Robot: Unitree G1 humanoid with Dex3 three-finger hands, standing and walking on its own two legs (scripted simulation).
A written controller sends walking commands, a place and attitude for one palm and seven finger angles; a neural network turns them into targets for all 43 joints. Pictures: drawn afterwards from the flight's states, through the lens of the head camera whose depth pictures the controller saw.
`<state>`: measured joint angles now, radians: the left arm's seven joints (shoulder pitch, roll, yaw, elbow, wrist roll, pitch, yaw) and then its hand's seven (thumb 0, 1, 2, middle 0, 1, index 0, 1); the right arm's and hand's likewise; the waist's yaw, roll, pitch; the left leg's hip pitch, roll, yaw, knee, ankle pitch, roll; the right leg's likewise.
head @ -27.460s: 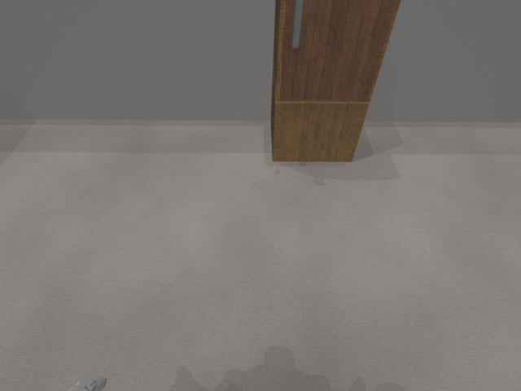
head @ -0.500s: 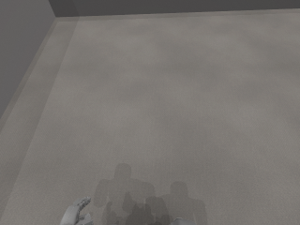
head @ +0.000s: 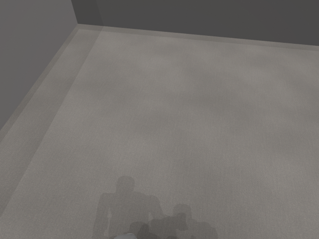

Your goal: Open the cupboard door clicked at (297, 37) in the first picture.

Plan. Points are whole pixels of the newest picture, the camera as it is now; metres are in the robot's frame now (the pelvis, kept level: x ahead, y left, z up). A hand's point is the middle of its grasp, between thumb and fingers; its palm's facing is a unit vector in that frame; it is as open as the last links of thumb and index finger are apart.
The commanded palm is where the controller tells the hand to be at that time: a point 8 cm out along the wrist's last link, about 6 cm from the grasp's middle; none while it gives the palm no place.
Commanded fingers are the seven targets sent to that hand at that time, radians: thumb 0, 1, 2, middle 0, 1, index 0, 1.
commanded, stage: turn to face it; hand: left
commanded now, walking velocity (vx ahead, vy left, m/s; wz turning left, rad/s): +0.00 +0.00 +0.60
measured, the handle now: out of the picture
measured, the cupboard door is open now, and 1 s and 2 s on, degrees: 42 42 42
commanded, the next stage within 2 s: none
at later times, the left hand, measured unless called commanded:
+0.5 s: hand out of the picture +0.12 +0.14 -0.14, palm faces +0.31 -0.92 -0.24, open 7.3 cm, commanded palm none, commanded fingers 0.00 0.90 0.90 -0.20 -0.30 -0.20 -0.30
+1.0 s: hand out of the picture +0.09 +0.16 -0.15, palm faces +0.57 -0.75 -0.32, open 7.3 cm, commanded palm none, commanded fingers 0.00 0.90 0.90 -0.20 -0.30 -0.20 -0.30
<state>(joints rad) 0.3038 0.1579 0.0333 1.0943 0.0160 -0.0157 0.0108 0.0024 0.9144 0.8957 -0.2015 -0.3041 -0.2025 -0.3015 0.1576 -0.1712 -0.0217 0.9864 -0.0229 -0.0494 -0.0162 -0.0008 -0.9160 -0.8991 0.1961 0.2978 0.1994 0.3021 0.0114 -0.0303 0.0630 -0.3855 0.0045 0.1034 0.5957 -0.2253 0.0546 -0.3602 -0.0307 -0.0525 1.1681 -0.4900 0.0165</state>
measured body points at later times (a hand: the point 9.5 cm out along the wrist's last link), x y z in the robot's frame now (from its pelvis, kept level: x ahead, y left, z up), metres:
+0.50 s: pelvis +0.09 -0.06 +0.01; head +0.13 -0.06 +0.46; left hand +0.10 +0.19 -0.12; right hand +0.24 -0.30 -0.14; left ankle +0.04 +0.07 -0.66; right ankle +0.10 -0.17 -0.73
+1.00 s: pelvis +0.14 -0.08 +0.00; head +0.20 -0.06 +0.44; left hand +0.06 +0.20 -0.12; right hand +0.36 -0.23 -0.16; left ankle +0.06 +0.06 -0.72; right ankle +0.21 -0.17 -0.73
